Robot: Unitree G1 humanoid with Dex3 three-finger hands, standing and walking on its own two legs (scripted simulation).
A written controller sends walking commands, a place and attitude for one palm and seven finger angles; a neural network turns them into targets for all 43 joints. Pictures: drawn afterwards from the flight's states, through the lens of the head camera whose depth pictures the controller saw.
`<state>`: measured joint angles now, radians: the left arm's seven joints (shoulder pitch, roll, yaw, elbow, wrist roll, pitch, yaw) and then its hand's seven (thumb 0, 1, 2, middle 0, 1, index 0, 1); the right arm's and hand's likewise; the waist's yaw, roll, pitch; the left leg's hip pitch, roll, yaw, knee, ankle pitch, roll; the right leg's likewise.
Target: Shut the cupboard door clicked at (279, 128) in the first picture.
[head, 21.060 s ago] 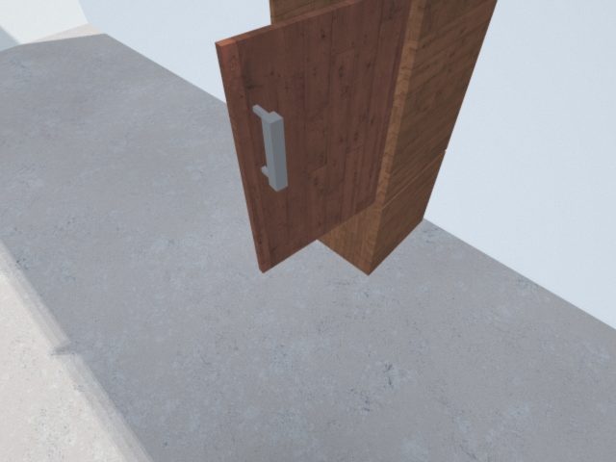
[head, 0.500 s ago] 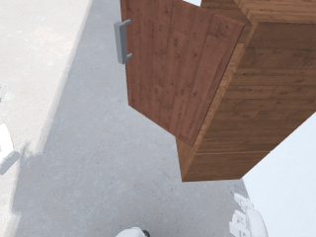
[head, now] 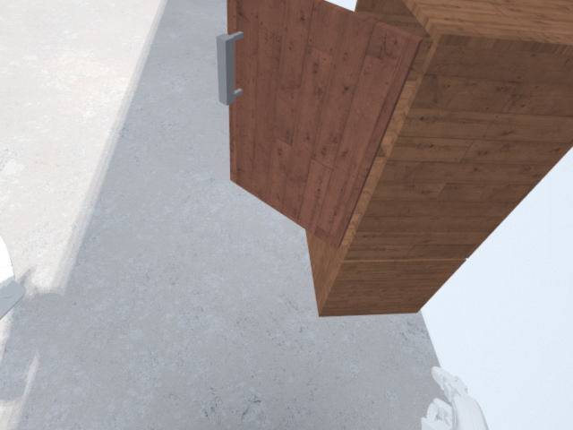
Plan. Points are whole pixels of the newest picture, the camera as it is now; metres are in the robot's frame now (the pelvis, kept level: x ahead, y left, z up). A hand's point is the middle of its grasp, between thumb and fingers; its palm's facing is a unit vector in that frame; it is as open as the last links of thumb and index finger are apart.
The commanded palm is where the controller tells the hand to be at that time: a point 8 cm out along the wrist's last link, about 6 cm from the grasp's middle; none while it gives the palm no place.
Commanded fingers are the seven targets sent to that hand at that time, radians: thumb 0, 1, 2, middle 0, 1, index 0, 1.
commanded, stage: stop stepping back and stand still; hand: left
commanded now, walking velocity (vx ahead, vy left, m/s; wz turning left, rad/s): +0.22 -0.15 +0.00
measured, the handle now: (232, 68) +0.84 +0.16 +0.07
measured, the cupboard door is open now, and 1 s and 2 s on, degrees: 48 48 48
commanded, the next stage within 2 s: let the arm hang, fingers relaxed in 1.00 s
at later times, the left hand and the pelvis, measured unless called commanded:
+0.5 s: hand (16, 326) +0.18 +0.25 +0.17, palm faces +0.45 -0.80 -0.39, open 7.4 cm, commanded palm +0.12 +0.29 +0.18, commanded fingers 0.00 0.90 0.90 -0.20 -0.30 -0.20 -0.30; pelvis -0.02 -0.02 +0.01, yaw +0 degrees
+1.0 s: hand (24, 290) +0.21 +0.26 +0.17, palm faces +0.43 -0.80 -0.43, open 7.4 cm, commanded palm +0.15 +0.29 +0.18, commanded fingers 0.00 0.90 0.90 -0.20 -0.30 -0.20 -0.30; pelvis +0.01 -0.01 +0.01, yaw +0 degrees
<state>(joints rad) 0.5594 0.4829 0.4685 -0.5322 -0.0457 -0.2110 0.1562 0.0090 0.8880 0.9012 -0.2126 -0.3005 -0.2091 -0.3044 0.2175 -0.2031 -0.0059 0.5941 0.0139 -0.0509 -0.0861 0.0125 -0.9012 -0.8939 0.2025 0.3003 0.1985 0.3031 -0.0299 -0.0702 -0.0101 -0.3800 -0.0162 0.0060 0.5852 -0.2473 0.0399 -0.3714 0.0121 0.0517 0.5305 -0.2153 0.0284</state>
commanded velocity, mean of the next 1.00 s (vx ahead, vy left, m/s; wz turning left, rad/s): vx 0.03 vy -0.01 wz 0.00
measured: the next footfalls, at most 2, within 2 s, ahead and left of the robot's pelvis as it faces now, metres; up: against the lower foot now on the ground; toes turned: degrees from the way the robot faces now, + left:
right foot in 0.08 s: +0.01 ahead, -0.12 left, +0.00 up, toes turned +2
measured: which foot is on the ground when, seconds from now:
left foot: down 0.00-1.00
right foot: up 0.00-0.06, down 0.08-1.00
